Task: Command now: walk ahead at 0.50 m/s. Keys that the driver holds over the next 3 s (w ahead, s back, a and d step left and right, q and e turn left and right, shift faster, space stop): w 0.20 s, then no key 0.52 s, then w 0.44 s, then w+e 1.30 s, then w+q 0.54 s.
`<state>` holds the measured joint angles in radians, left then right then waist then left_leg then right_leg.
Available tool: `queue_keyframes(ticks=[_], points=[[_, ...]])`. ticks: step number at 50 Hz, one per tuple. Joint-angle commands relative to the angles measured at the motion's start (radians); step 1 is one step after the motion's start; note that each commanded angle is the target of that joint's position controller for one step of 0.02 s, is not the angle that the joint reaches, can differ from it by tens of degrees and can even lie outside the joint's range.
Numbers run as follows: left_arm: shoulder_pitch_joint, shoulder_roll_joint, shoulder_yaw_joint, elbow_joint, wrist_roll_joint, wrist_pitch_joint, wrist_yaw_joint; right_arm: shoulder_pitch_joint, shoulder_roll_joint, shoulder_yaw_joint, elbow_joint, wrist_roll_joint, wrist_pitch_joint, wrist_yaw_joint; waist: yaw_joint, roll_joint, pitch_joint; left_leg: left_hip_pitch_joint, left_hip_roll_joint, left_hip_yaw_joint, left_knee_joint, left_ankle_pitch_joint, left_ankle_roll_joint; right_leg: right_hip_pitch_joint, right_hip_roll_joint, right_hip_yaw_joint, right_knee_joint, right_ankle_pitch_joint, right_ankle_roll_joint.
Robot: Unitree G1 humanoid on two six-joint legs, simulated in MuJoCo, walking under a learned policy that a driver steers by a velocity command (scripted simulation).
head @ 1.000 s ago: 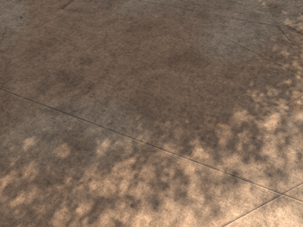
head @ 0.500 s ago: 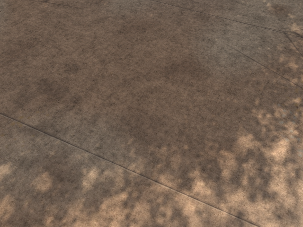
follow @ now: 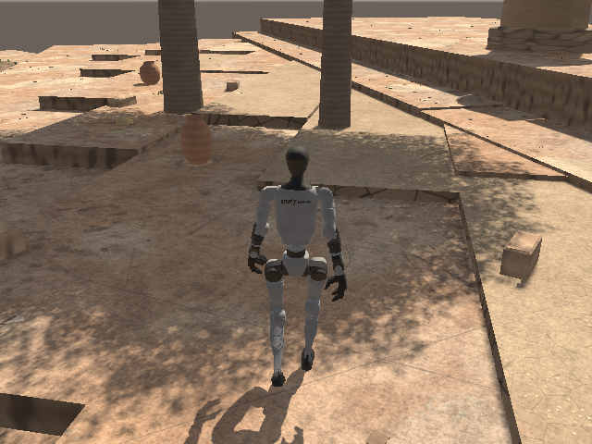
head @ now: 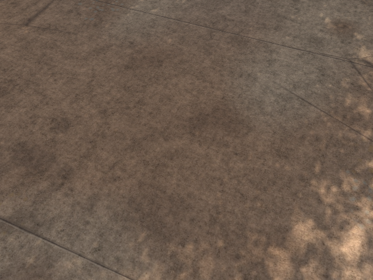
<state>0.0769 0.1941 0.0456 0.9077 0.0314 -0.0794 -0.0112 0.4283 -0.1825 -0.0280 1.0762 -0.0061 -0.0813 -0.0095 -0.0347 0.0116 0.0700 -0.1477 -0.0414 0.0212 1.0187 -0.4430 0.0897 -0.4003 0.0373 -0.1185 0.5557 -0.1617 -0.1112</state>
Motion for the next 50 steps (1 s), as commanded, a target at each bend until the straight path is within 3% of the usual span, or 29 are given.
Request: queue_keyframes(ticks=[1, 3, 7, 10, 13, 15, 18, 20, 21, 22, 23, 24, 25, 26, 27, 28, 31, 34, 36, 39, 40, 41, 42, 43, 44, 45, 46, 48, 50], points=[[0.183, 0.105, 0.033, 0.034, -0.014, 0.000, -0.003, -0.042, -0.101, -0.027, -0.089, -0.003, -0.018, 0.006, 0.063, -0.015, -0.071, -0.461, 0.087, -0.076, 0.251, 0.132, 0.016, 0.393, -0.347, 0.486, -0.343, -0.007, -0.161], [0.190, 0.050, 0.014, 0.062, -0.016, -0.013, 0.005, -0.025, -0.065, -0.026, -0.084, -0.028, 0.006, 0.016, 0.011, -0.041, -0.041, -0.370, 0.120, -0.069, 0.165, 0.166, -0.004, 0.269, -0.271, 0.339, -0.377, 0.107, -0.106], [0.288, 0.097, 0.018, 0.103, -0.020, -0.035, 0.011, -0.097, -0.050, -0.027, -0.115, -0.035, 0.037, 0.034, -0.003, -0.057, -0.016, -0.420, 0.137, -0.026, 0.073, 0.229, -0.040, 0.247, -0.238, 0.244, -0.416, 0.222, -0.104], [0.341, 0.098, 0.013, 0.112, -0.021, -0.032, 0.010, -0.245, -0.064, -0.026, -0.168, -0.030, 0.042, 0.038, 0.026, -0.063, 0.019, -0.505, 0.154, 0.004, -0.060, 0.336, -0.063, 0.276, -0.216, 0.203, -0.441, 0.264, -0.093], [0.370, 0.086, 0.001, 0.122, -0.020, -0.031, 0.013, -0.328, -0.034, -0.010, -0.191, -0.017, 0.035, 0.033, 0.041, -0.067, 0.027, -0.422, 0.111, 0.057, -0.265, 0.409, -0.070, 0.276, -0.179, 0.110, -0.381, 0.607, -0.056], [0.411, 0.089, -0.003, 0.140, -0.018, -0.028, 0.017, -0.353, -0.026, -0.002, -0.191, -0.012, 0.031, 0.024, 0.062, -0.090, 0.002, -0.359, 0.072, 0.085, -0.348, 0.450, -0.061, 0.317, -0.173, 0.083, -0.336, 0.715, -0.036], [0.409, 0.089, -0.007, 0.152, -0.010, -0.019, 0.027, -0.331, -0.052, -0.004, -0.178, -0.014, 0.020, 0.010, 0.053, -0.123, -0.019, -0.300, 0.045, 0.069, -0.416, 0.414, -0.030, 0.392, -0.199, 0.096, -0.248, 0.770, -0.037], [0.375, 0.100, -0.003, 0.150, -0.010, -0.015, 0.037, -0.207, -0.085, -0.018, -0.131, -0.021, 0.005, -0.001, 0.000, -0.116, -0.057, -0.183, 0.015, 0.056, -0.504, 0.388, 0.002, 0.426, -0.206, 0.117, -0.112, 0.809, -0.023], [0.360, 0.107, -0.001, 0.151, -0.021, -0.011, 0.038, -0.112, -0.095, -0.024, -0.096, -0.029, -0.012, -0.006, -0.049, -0.071, -0.090, -0.066, 0.024, 0.050, -0.628, 0.534, 0.014, 0.410, -0.175, 0.099, 0.024, 0.724, 0.001], [0.389, 0.090, -0.007, 0.136, -0.033, -0.014, 0.040, -0.006, -0.157, -0.037, -0.069, -0.046, -0.027, -0.011, -0.060, 0.000, -0.189, 0.153, 0.176, -0.067, -0.570, 0.970, 0.039, 0.279, -0.133, 0.082, 0.204, 0.425, 0.030], [0.565, -0.020, -0.028, 0.156, -0.076, -0.001, 0.043, 0.032, -0.200, -0.045, -0.068, -0.046, -0.021, -0.008, 0.000, 0.193, -0.359, 0.403, 0.471, -0.345, -0.493, 1.476, 0.232, 0.077, 0.012, 0.041, 0.520, -0.379, 0.062], [0.570, 0.040, -0.010, 0.187, -0.065, 0.023, 0.049, 0.001, -0.165, -0.037, -0.083, 0.005, -0.007, 0.001, -0.004, 0.112, -0.419, 0.349, 0.477, -0.402, -0.533, 1.412, 0.294, 0.055, 0.021, 0.150, 0.605, -0.493, 0.070], [0.476, 0.058, -0.002, 0.169, -0.031, 0.035, 0.046, -0.092, -0.127, -0.027, -0.099, 0.013, 0.002, 0.000, 0.011, 0.071, -0.290, 0.212, 0.429, -0.337, -0.604, 1.193, 0.275, 0.018, -0.006, 0.170, 0.625, -0.454, 0.077], [0.395, 0.043, -0.002, 0.154, -0.007, 0.040, 0.041, -0.166, -0.078, -0.009, -0.108, 0.006, 0.007, -0.006, 0.028, 0.042, -0.176, 0.083, 0.376, -0.281, -0.665, 1.016, 0.230, 0.007, -0.031, 0.174, 0.577, -0.399, 0.082], [0.357, 0.034, 0.000, 0.150, 0.002, 0.049, 0.037, -0.193, -0.050, 0.003, -0.106, 0.000, 0.009, -0.015, 0.048, 0.042, -0.116, -0.012, 0.330, -0.222, -0.709, 0.943, 0.188, 0.040, -0.055, 0.180, 0.506, -0.352, 0.091], [0.371, 0.017, -0.004, 0.156, 0.004, 0.062, 0.032, -0.210, -0.040, 0.009, -0.100, -0.002, 0.012, -0.023, 0.076, 0.060, -0.102, -0.086, 0.289, -0.165, -0.733, 0.885, 0.155, 0.104, -0.065, 0.170, 0.436, -0.322, 0.100], [0.403, -0.016, -0.015, 0.190, -0.006, 0.095, 0.040, -0.186, -0.068, 0.008, -0.083, -0.014, 0.011, -0.022, 0.092, 0.067, -0.132, -0.123, 0.247, -0.120, -0.751, 0.735, 0.120, 0.196, -0.045, 0.128, 0.278, -0.305, 0.113], [0.340, 0.000, -0.018, 0.188, -0.009, 0.116, 0.052, -0.171, -0.095, 0.003, -0.075, -0.014, 0.024, -0.019, 0.069, 0.091, -0.120, -0.149, 0.241, -0.155, -0.804, 0.355, 0.103, 0.209, -0.049, 0.116, 0.150, -0.257, 0.109], [0.318, 0.006, -0.020, 0.190, -0.009, 0.118, 0.050, -0.179, -0.102, -0.001, -0.072, -0.009, 0.041, -0.019, 0.067, 0.099, -0.087, -0.202, 0.232, -0.176, -0.845, 0.085, 0.081, 0.237, -0.049, 0.103, 0.078, -0.197, 0.101], [0.384, 0.012, -0.023, 0.209, 0.010, 0.097, 0.037, -0.150, -0.151, -0.031, -0.060, 0.013, 0.077, -0.017, 0.086, 0.101, -0.043, -0.299, 0.233, -0.230, -0.909, -0.302, 0.050, 0.306, -0.016, 0.037, 0.022, -0.253, 0.059], [0.411, 0.003, -0.026, 0.215, 0.013, 0.089, 0.034, -0.164, -0.141, -0.034, -0.065, 0.016, 0.086, -0.016, 0.099, 0.081, -0.005, -0.338, 0.225, -0.227, -0.900, -0.345, 0.038, 0.320, -0.025, 0.050, -0.033, -0.287, 0.032], [0.440, 0.002, -0.029, 0.221, 0.014, 0.081, 0.037, -0.187, -0.114, -0.034, -0.078, 0.020, 0.090, -0.014, 0.109, 0.018, 0.041, -0.378, 0.193, -0.194, -0.830, -0.327, 0.022, 0.326, -0.064, 0.111, -0.155, -0.342, -0.001], [0.470, 0.053, -0.019, 0.226, 0.001, 0.072, 0.042, -0.233, -0.077, -0.026, -0.112, 0.028, 0.089, -0.009, 0.119, -0.127, 0.078, -0.442, 0.102, -0.089, -0.705, -0.235, -0.014, 0.291, -0.165, 0.303, -0.309, -0.520, -0.052], [0.505, 0.110, 0.000, 0.238, -0.020, 0.062, 0.044, -0.298, -0.054, -0.023, -0.146, 0.023, 0.080, 0.000, 0.135, -0.268, 0.113, -0.486, -0.008, 0.042, -0.451, -0.033, -0.049, 0.271, -0.316, 0.546, -0.490, -0.695, -0.107], [0.418, 0.120, 0.009, 0.220, -0.013, 0.053, 0.053, -0.294, -0.062, -0.025, -0.151, -0.008, 0.073, 0.009, 0.094, -0.271, 0.146, -0.477, 0.012, 0.023, -0.284, 0.090, -0.043, 0.217, -0.384, 0.602, -0.545, -0.629, -0.116], [0.362, 0.101, 0.008, 0.199, -0.011, 0.047, 0.057, -0.247, -0.079, -0.033, -0.132, -0.022, 0.067, 0.019, 0.045, -0.178, 0.112, -0.467, 0.027, -0.006, -0.217, 0.121, -0.046, 0.216, -0.349, 0.543, -0.544, -0.542, -0.092], [0.339, 0.104, 0.012, 0.187, -0.015, 0.039, 0.056, -0.210, -0.085, -0.039, -0.118, -0.030, 0.060, 0.029, 0.019, -0.132, 0.075, -0.448, 0.033, -0.008, -0.185, 0.139, -0.048, 0.239, -0.316, 0.484, -0.523, -0.466, -0.071], [0.347, 0.087, 0.013, 0.184, -0.018, 0.022, 0.051, -0.199, -0.071, -0.041, -0.110, -0.037, 0.049, 0.042, 0.014, -0.112, 0.035, -0.423, 0.040, 0.018, -0.170, 0.165, -0.060, 0.266, -0.261, 0.379, -0.487, -0.353, -0.055], [0.381, 0.075, 0.013, 0.194, -0.016, 0.013, 0.047, -0.266, -0.048, -0.033, -0.140, -0.029, 0.043, 0.041, 0.040, -0.143, 0.046, -0.403, 0.047, 0.040, -0.248, 0.170, -0.072, 0.264, -0.241, 0.336, -0.468, -0.307, -0.057]])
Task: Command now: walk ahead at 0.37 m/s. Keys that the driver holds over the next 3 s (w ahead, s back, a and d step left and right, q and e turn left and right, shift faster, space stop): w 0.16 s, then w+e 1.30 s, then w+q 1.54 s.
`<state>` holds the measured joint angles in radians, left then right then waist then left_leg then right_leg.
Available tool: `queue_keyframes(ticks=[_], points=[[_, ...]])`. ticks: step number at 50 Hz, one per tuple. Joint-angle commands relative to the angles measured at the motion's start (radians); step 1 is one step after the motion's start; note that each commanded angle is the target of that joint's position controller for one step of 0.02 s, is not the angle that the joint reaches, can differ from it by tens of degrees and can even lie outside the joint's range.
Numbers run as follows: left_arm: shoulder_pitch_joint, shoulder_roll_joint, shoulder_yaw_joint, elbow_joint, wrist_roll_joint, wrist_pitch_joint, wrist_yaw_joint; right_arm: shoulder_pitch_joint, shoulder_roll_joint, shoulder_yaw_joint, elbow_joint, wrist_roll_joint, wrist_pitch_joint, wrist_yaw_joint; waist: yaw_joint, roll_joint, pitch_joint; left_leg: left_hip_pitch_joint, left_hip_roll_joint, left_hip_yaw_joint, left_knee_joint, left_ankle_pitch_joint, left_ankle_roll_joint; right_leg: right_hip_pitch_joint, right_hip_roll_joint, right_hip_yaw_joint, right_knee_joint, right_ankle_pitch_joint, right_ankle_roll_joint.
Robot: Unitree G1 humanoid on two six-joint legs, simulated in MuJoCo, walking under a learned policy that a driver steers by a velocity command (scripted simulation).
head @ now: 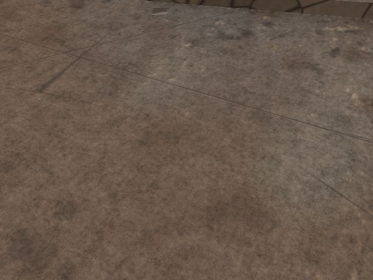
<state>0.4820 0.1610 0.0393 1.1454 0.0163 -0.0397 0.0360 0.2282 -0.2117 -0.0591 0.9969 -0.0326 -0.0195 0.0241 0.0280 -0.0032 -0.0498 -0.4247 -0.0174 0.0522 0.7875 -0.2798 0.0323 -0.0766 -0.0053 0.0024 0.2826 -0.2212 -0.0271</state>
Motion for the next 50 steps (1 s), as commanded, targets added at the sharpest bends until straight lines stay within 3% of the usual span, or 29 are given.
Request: queue_keyframes(ticks=[1, 4, 5, 7, 8, 9, 10, 11, 12, 13, 15, 19, 22, 25, 28, 30, 31, 32, 33, 34, 35, 37, 38, 40, 43, 50], points=[[-0.002, 0.110, 0.021, -0.040, 0.004, -0.030, 0.000, -0.106, -0.013, 0.002, -0.079, 0.000, -0.021, 0.005, -0.004, -0.136, 0.171, -0.116, 0.026, 0.016, -0.064, 0.000, -0.016, -0.054, -0.201, 0.209, -0.184, -0.223, -0.150], [0.036, 0.147, 0.033, -0.039, 0.014, -0.034, -0.007, -0.152, -0.024, 0.005, -0.114, 0.009, -0.028, -0.001, 0.022, -0.145, 0.162, -0.038, 0.023, 0.038, -0.191, -0.074, 0.003, -0.045, -0.229, 0.211, -0.133, -0.171, -0.179], [0.030, 0.157, 0.037, -0.042, 0.013, -0.033, -0.011, -0.133, -0.027, 0.004, -0.115, 0.012, -0.031, -0.003, 0.012, -0.142, 0.159, 0.024, 0.016, 0.051, -0.244, -0.067, 0.012, -0.068, -0.232, 0.206, -0.106, -0.155, -0.180], [-0.004, 0.157, 0.041, -0.053, 0.003, -0.031, -0.017, 0.019, -0.037, -0.005, -0.066, 0.018, -0.044, -0.011, -0.058, -0.097, 0.130, 0.288, -0.018, 0.067, -0.371, 0.020, 0.023, -0.191, -0.191, 0.156, 0.017, -0.088, -0.147], [-0.026, 0.129, 0.032, -0.065, 0.005, -0.037, -0.020, 0.159, -0.081, -0.022, -0.024, 0.017, -0.057, -0.023, -0.116, -0.023, 0.067, 0.498, 0.040, -0.020, -0.403, -0.009, 0.038, -0.297, -0.136, 0.089, 0.178, -0.035, -0.115], [-0.055, 0.037, 0.008, -0.113, -0.014, -0.045, -0.032, 0.311, -0.209, -0.052, -0.003, 0.002, -0.066, -0.036, -0.172, 0.227, -0.009, 0.707, 0.306, -0.388, -0.549, -0.268, 0.109, -0.531, -0.005, -0.048, 0.516, -0.159, -0.057], [-0.107, 0.089, 0.022, -0.147, 0.003, -0.044, -0.034, 0.380, -0.250, -0.062, 0.028, 0.005, -0.057, -0.034, -0.173, 0.269, 0.019, 0.646, 0.442, -0.642, -0.653, -0.377, 0.181, -0.671, 0.039, -0.049, 0.738, -0.322, -0.064], [-0.154, 0.121, 0.034, -0.154, 0.016, -0.038, -0.042, 0.261, -0.174, -0.039, -0.003, 0.001, -0.054, -0.032, -0.111, 0.116, 0.114, 0.521, 0.414, -0.549, -0.641, -0.388, 0.175, -0.685, -0.038, 0.037, 0.834, -0.246, -0.087], [-0.153, 0.093, 0.031, -0.148, 0.009, -0.038, -0.055, 0.163, -0.121, -0.025, -0.032, 0.004, -0.058, -0.025, -0.071, 0.070, 0.153, 0.425, 0.367, -0.448, -0.659, -0.316, 0.149, -0.655, -0.060, 0.056, 0.837, -0.153, -0.088], [-0.141, 0.072, 0.029, -0.142, 0.004, -0.036, -0.062, 0.112, -0.095, -0.016, -0.046, 0.008, -0.065, -0.026, -0.040, 0.071, 0.166, 0.375, 0.322, -0.341, -0.682, -0.214, 0.119, -0.621, -0.077, 0.055, 0.810, -0.093, -0.081], [-0.141, 0.069, 0.033, -0.140, 0.015, -0.021, -0.070, 0.121, -0.053, -0.001, -0.033, 0.011, -0.081, -0.035, -0.022, 0.084, 0.157, 0.364, 0.269, -0.192, -0.690, 0.010, 0.093, -0.595, -0.079, 0.033, 0.802, -0.013, -0.062], [-0.252, 0.052, 0.032, -0.192, 0.014, -0.003, -0.077, 0.217, -0.049, 0.007, 0.008, 0.012, -0.098, -0.044, -0.022, 0.069, 0.149, 0.415, 0.261, -0.038, -0.652, 0.379, 0.097, -0.681, -0.069, 0.000, 0.774, 0.089, -0.046], [-0.390, 0.035, 0.016, -0.257, 0.011, -0.004, -0.086, 0.209, -0.042, 0.015, 0.008, 0.012, -0.103, -0.048, -0.030, 0.077, 0.178, 0.366, 0.228, 0.063, -0.651, 0.472, 0.091, -0.632, -0.054, -0.056, 0.574, 0.188, -0.043], [-0.484, 0.039, 0.006, -0.307, 0.010, 0.000, -0.095, 0.241, -0.072, 0.011, 0.023, 0.015, -0.105, -0.056, -0.043, 0.081, 0.192, 0.381, 0.244, 0.115, -0.649, 0.574, 0.084, -0.534, -0.031, -0.126, 0.404, 0.217, -0.066], [-0.445, 0.073, 0.017, -0.312, 0.015, 0.002, -0.087, 0.249, -0.110, 0.003, 0.031, 0.017, -0.098, -0.067, -0.011, 0.091, 0.137, 0.490, 0.265, 0.167, -0.504, 0.961, 0.067, -0.429, 0.033, -0.178, 0.351, 0.144, -0.121], [-0.303, 0.110, 0.035, -0.277, 0.018, 0.001, -0.080, 0.233, -0.138, -0.007, 0.024, 0.010, -0.081, -0.072, 0.050, 0.119, 0.050, 0.522, 0.276, 0.188, -0.261, 1.139, 0.069, -0.284, 0.092, -0.193, 0.341, 0.046, -0.171], [-0.195, 0.139, 0.051, -0.245, 0.024, -0.003, -0.076, 0.225, -0.150, -0.011, 0.014, 0.011, -0.072, -0.068, 0.094, 0.113, -0.012, 0.474, 0.276, 0.187, -0.074, 1.059, 0.067, -0.139, 0.114, -0.174, 0.284, 0.038, -0.199], [-0.079, 0.197, 0.077, -0.216, 0.034, -0.005, -0.066, 0.208, -0.156, -0.014, -0.008, 0.012, -0.069, -0.058, 0.155, 0.059, -0.073, 0.311, 0.249, 0.195, 0.197, 0.814, 0.047, 0.061, 0.051, -0.057, 0.213, -0.023, -0.241], [-0.086, 0.303, 0.101, -0.230, 0.038, -0.002, -0.055, 0.270, -0.030, 0.006, -0.061, 0.017, -0.069, -0.038, 0.068, -0.176, -0.167, -0.080, 0.087, 0.169, 0.585, -0.151, 0.004, 0.360, -0.270, 0.417, 0.209, 0.024, -0.379], [-0.059, 0.312, 0.102, -0.241, 0.009, 0.014, -0.055, 0.162, -0.093, -0.005, -0.118, 0.028, -0.079, -0.028, 0.101, -0.114, -0.230, -0.267, -0.024, -0.043, 0.749, -0.244, -0.006, 0.404, -0.342, 0.769, 0.019, -0.095, -0.455], [-0.131, 0.284, 0.093, -0.242, 0.002, 0.019, -0.044, 0.053, -0.112, -0.006, -0.156, 0.027, -0.094, -0.022, 0.079, -0.040, -0.059, -0.371, 0.058, -0.092, 0.698, -0.122, 0.007, 0.288, -0.320, 0.614, -0.031, -0.102, -0.401], [-0.228, 0.206, 0.072, -0.255, -0.004, 0.007, -0.038, 0.060, -0.110, -0.006, -0.148, 0.020, -0.100, -0.026, -0.010, 0.070, 0.060, -0.252, 0.122, -0.092, 0.518, -0.021, 0.000, 0.038, -0.239, 0.429, -0.064, 0.128, -0.317], [-0.245, 0.187, 0.064, -0.260, -0.011, -0.002, -0.034, 0.083, -0.103, -0.005, -0.148, 0.000, -0.080, -0.028, -0.043, 0.069, 0.064, -0.177, 0.134, -0.097, 0.469, -0.025, -0.018, -0.043, -0.201, 0.365, -0.069, 0.227, -0.303], [-0.232, 0.189, 0.058, -0.258, -0.019, -0.025, -0.035, 0.097, -0.083, -0.003, -0.154, -0.017, -0.041, -0.022, -0.069, 0.047, 0.057, -0.122, 0.142, -0.088, 0.388, -0.039, -0.046, -0.103, -0.150, 0.291, -0.073, 0.327, -0.291], [-0.173, 0.227, 0.066, -0.254, -0.019, -0.034, -0.037, -0.002, -0.081, -0.002, -0.200, -0.018, -0.017, -0.014, -0.048, 0.005, 0.083, -0.178, 0.146, -0.060, 0.261, 0.056, -0.079, -0.127, -0.110, 0.257, -0.096, 0.321, -0.268], [-0.024, 0.236, 0.066, -0.259, -0.014, -0.024, -0.036, -0.257, -0.101, 0.002, -0.302, -0.008, -0.013, -0.004, 0.053, -0.045, 0.092, -0.319, 0.103, -0.063, 0.002, 0.253, -0.089, 0.058, -0.097, 0.308, -0.058, 0.363, -0.207]])
Over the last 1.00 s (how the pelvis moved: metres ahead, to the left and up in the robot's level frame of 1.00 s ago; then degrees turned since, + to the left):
0.30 0.02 0.03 -1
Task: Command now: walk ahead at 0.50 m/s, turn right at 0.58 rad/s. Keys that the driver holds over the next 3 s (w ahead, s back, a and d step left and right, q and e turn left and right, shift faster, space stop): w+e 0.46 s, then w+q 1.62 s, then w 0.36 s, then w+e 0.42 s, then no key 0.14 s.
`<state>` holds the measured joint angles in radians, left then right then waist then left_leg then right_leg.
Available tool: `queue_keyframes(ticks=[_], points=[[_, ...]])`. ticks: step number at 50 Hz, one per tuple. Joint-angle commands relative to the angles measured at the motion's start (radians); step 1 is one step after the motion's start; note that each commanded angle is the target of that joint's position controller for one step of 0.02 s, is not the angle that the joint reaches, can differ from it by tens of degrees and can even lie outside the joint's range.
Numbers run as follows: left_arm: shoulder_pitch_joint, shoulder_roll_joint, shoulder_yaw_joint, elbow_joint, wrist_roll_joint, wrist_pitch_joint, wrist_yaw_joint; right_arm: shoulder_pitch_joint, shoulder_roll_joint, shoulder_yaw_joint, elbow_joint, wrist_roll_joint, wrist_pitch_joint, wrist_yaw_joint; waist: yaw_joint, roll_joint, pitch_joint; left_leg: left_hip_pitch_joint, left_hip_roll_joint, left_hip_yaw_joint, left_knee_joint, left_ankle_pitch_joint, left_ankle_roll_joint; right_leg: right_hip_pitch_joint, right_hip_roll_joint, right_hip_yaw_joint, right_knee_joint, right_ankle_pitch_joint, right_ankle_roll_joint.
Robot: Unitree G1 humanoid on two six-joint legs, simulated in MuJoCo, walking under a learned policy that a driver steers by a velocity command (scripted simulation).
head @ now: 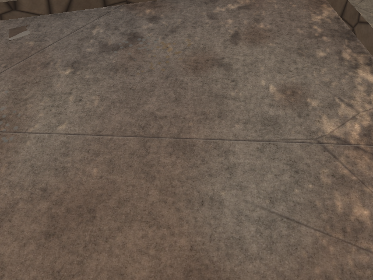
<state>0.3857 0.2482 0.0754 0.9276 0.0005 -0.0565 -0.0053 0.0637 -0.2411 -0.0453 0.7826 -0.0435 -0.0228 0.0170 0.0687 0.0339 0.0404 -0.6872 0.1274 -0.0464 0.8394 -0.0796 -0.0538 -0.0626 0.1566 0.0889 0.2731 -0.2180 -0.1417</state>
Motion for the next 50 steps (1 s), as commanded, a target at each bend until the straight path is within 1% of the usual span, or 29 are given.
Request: queue_keyframes(ticks=[1, 4, 6, 8, 9, 10, 11, 12, 13, 14, 15, 16, 18, 20, 23, 26, 30, 33, 34, 35, 36, 37, 38, 39, 40, 41, 42, 44, 50], points=[[0.086, 0.149, 0.029, -0.043, 0.004, -0.007, 0.008, -0.123, -0.071, -0.008, -0.101, 0.003, -0.012, 0.006, 0.021, -0.087, 0.005, -0.061, -0.052, 0.036, -0.078, 0.053, 0.000, 0.067, -0.261, 0.229, -0.035, 0.382, -0.095], [0.116, 0.159, 0.030, -0.050, 0.015, -0.004, 0.016, -0.197, -0.075, 0.001, -0.144, 0.010, -0.024, 0.011, 0.042, -0.103, 0.012, -0.043, -0.087, 0.042, -0.173, 0.030, 0.017, 0.124, -0.274, 0.258, 0.017, 0.468, -0.097], [0.096, 0.176, 0.034, -0.063, 0.018, -0.004, 0.024, -0.178, -0.092, 0.001, -0.156, 0.016, -0.034, 0.011, 0.018, -0.120, 0.008, 0.050, -0.105, 0.030, -0.250, 0.007, 0.037, 0.122, -0.287, 0.282, 0.055, 0.512, -0.074], [0.023, 0.204, 0.040, -0.088, 0.019, -0.008, 0.023, -0.028, -0.130, -0.012, -0.121, 0.022, -0.044, -0.002, -0.061, -0.131, -0.038, 0.311, -0.151, 0.043, -0.319, -0.066, 0.070, 0.039, -0.266, 0.273, 0.156, 0.662, -0.025], [0.000, 0.211, 0.041, -0.094, 0.013, -0.015, 0.013, 0.112, -0.159, -0.025, -0.081, 0.022, -0.054, -0.014, -0.129, -0.094, -0.111, 0.501, -0.160, 0.053, -0.375, -0.044, 0.092, -0.001, -0.219, 0.241, 0.315, 0.709, -0.001], [-0.003, 0.170, 0.030, -0.113, 0.002, -0.024, 0.002, 0.264, -0.212, -0.041, -0.064, 0.004, -0.066, -0.032, -0.192, -0.031, -0.231, 0.746, -0.021, -0.075, -0.397, -0.138, 0.131, -0.127, -0.157, 0.199, 0.553, 0.525, 0.021], [0.058, 0.054, 0.004, -0.152, -0.029, -0.026, 0.001, 0.340, -0.298, -0.057, -0.072, -0.026, -0.062, -0.044, -0.171, 0.171, -0.358, 1.002, 0.268, -0.456, -0.448, -0.255, 0.198, -0.406, -0.026, 0.080, 0.852, -0.124, 0.053], [0.115, 0.119, 0.010, -0.160, -0.007, -0.018, 0.006, 0.288, -0.292, -0.062, -0.072, -0.009, -0.046, -0.036, -0.107, 0.261, -0.387, 0.962, 0.338, -0.764, -0.547, -0.313, 0.269, -0.534, -0.035, 0.048, 0.994, -0.316, 0.049], [0.080, 0.147, 0.015, -0.133, 0.014, -0.001, 0.009, 0.203, -0.188, -0.042, -0.093, 0.000, -0.039, -0.031, -0.082, 0.095, -0.219, 0.813, 0.301, -0.626, -0.561, -0.402, 0.259, -0.572, -0.110, 0.041, 1.038, -0.229, 0.050], [0.014, 0.137, 0.011, -0.134, 0.022, 0.005, -0.002, 0.157, -0.117, -0.024, -0.093, 0.007, -0.040, -0.027, -0.085, -0.004, -0.107, 0.680, 0.237, -0.451, -0.582, -0.348, 0.239, -0.560, -0.144, 0.022, 0.995, -0.154, 0.059], [-0.008, 0.117, 0.009, -0.140, 0.023, 0.012, -0.012, 0.144, -0.099, -0.017, -0.085, 0.004, -0.042, -0.027, -0.071, 0.010, -0.062, 0.604, 0.187, -0.326, -0.610, -0.251, 0.209, -0.534, -0.171, 0.012, 0.948, -0.124, 0.066], [-0.021, 0.111, 0.009, -0.149, 0.035, 0.023, -0.022, 0.162, -0.098, -0.014, -0.067, 0.007, -0.048, -0.029, -0.062, 0.054, -0.037, 0.557, 0.157, -0.239, -0.627, -0.156, 0.199, -0.517, -0.191, 0.006, 0.919, -0.114, 0.074], [-0.031, 0.097, 0.005, -0.160, 0.037, 0.043, -0.038, 0.198, -0.107, -0.018, -0.043, 0.019, -0.069, -0.021, -0.054, 0.071, -0.036, 0.536, 0.140, -0.137, -0.645, 0.008, 0.199, -0.510, -0.198, -0.013, 0.912, -0.089, 0.080], [-0.090, 0.088, 0.001, -0.189, 0.036, 0.052, -0.049, 0.220, -0.116, -0.023, -0.029, 0.027, -0.084, -0.014, -0.053, 0.065, -0.031, 0.558, 0.146, -0.065, -0.667, 0.095, 0.210, -0.571, -0.211, -0.018, 0.895, -0.039, 0.085], [-0.194, 0.080, -0.006, -0.232, 0.036, 0.053, -0.060, 0.252, -0.118, -0.026, -0.010, 0.027, -0.085, -0.013, -0.066, 0.053, -0.009, 0.589, 0.135, 0.037, -0.687, 0.150, 0.212, -0.651, -0.224, -0.035, 0.816, 0.058, 0.100], [-0.286, 0.039, -0.029, -0.258, 0.036, 0.039, -0.066, 0.298, -0.109, -0.019, 0.022, 0.022, -0.086, -0.003, -0.086, 0.050, 0.011, 0.561, 0.090, 0.105, -0.699, 0.180, 0.205, -0.579, -0.197, -0.051, 0.582, 0.158, 0.101], [-0.399, 0.044, -0.043, -0.289, 0.043, 0.029, -0.066, 0.360, -0.153, -0.025, 0.064, 0.036, -0.072, -0.002, -0.108, 0.057, 0.031, 0.611, 0.104, 0.086, -0.684, 0.265, 0.212, -0.469, -0.194, -0.157, 0.362, 0.134, 0.088], [-0.354, 0.069, -0.038, -0.277, 0.046, 0.011, -0.047, 0.383, -0.189, -0.032, 0.092, 0.030, -0.056, -0.005, -0.078, 0.066, -0.004, 0.693, 0.122, 0.061, -0.542, 0.510, 0.202, -0.354, -0.149, -0.167, 0.267, 0.020, 0.062], [-0.234, 0.084, -0.029, -0.238, 0.052, -0.002, -0.037, 0.378, -0.190, -0.030, 0.099, 0.035, -0.050, -0.006, -0.017, 0.046, -0.066, 0.677, 0.092, 0.085, -0.396, 0.573, 0.185, -0.194, -0.126, -0.171, 0.184, 0.052, 0.044], [-0.075, 0.130, -0.012, -0.187, 0.071, -0.016, -0.023, 0.381, -0.160, -0.020, 0.091, 0.042, -0.051, -0.005, 0.043, 0.009, -0.179, 0.554, 0.044, 0.107, -0.201, 0.430, 0.166, 0.060, -0.185, -0.113, 0.175, 0.069, 0.019], [0.068, 0.237, 0.012, -0.178, 0.093, -0.021, -0.002, 0.388, -0.063, 0.007, 0.025, 0.057, -0.055, 0.002, 0.078, -0.172, -0.346, 0.276, -0.044, 0.152, 0.133, -0.033, 0.130, 0.364, -0.504, 0.239, 0.156, -0.007, -0.045], [0.067, 0.281, 0.029, -0.172, 0.056, -0.006, 0.006, 0.437, -0.073, -0.004, 0.024, 0.059, -0.045, -0.005, 0.049, -0.277, -0.415, 0.090, -0.155, 0.084, 0.344, -0.457, 0.124, 0.397, -0.637, 0.523, 0.038, 0.014, -0.111], [-0.006, 0.213, 0.014, -0.181, 0.039, -0.002, 0.007, 0.374, -0.132, -0.024, 0.035, 0.043, -0.032, -0.013, 0.032, -0.145, -0.267, 0.032, -0.095, -0.001, 0.391, -0.400, 0.136, 0.276, -0.581, 0.387, 0.034, 0.002, -0.085], [-0.076, 0.138, -0.008, -0.180, 0.032, -0.009, 0.005, 0.338, -0.106, -0.020, 0.033, 0.045, -0.033, -0.006, -0.003, -0.130, -0.135, 0.032, -0.063, -0.001, 0.356, -0.326, 0.135, 0.141, -0.524, 0.250, -0.004, 0.036, -0.057], [-0.115, 0.092, -0.020, -0.175, 0.029, -0.016, 0.002, 0.337, -0.089, -0.020, 0.045, 0.045, -0.027, -0.002, -0.033, -0.122, -0.073, 0.068, -0.041, 0.005, 0.308, -0.277, 0.129, 0.044, -0.476, 0.154, -0.050, 0.060, -0.021], [-0.132, 0.070, -0.026, -0.168, 0.023, -0.023, 0.005, 0.344, -0.085, -0.024, 0.052, 0.028, -0.014, 0.003, -0.060, -0.146, -0.036, 0.099, -0.029, 0.008, 0.282, -0.251, 0.119, -0.023, -0.442, 0.086, -0.078, 0.089, 0.001], [-0.141, 0.065, -0.027, -0.164, 0.022, -0.030, 0.008, 0.364, -0.073, -0.025, 0.063, 0.018, 0.000, 0.011, -0.078, -0.150, -0.028, 0.125, -0.029, 0.014, 0.285, -0.223, 0.109, -0.057, -0.425, 0.036, -0.096, 0.116, 0.010], [-0.122, 0.076, -0.021, -0.149, 0.018, -0.051, 0.009, 0.333, -0.058, -0.029, 0.049, 0.017, 0.014, 0.024, -0.093, -0.125, -0.021, 0.099, -0.030, 0.020, 0.291, -0.168, 0.099, -0.062, -0.422, -0.024, -0.124, 0.192, 0.000], [-0.057, 0.079, -0.014, -0.101, 0.019, -0.060, 0.014, 0.134, -0.038, -0.022, -0.020, 0.012, 0.021, 0.044, -0.074, -0.105, 0.038, -0.023, -0.019, 0.044, 0.109, 0.033, 0.079, -0.023, -0.404, -0.194, -0.146, 0.275, -0.011]])
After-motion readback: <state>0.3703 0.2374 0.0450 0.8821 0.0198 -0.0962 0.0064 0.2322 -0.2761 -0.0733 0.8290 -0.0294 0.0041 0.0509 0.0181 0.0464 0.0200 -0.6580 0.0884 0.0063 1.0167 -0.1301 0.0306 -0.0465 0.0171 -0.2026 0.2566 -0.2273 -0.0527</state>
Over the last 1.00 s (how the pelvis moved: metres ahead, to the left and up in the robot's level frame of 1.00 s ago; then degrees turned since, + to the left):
0.45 -0.03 -0.01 -24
